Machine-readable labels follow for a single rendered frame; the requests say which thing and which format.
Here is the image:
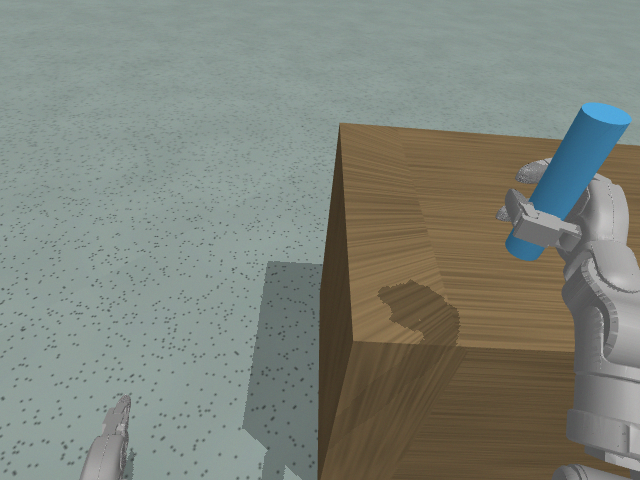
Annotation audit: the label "right robot arm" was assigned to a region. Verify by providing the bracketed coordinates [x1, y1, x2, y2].
[551, 240, 640, 480]

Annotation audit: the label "left robot hand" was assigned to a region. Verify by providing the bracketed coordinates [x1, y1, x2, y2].
[79, 395, 131, 480]

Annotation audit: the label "right robot hand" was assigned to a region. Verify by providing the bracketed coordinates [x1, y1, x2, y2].
[495, 158, 629, 263]

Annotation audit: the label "can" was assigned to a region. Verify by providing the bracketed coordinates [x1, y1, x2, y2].
[505, 102, 632, 261]

